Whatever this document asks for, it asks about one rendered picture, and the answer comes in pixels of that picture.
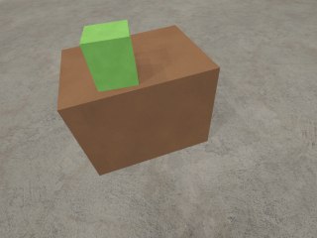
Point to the carton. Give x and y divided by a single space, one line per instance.
108 51

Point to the pedestal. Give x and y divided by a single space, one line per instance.
170 110

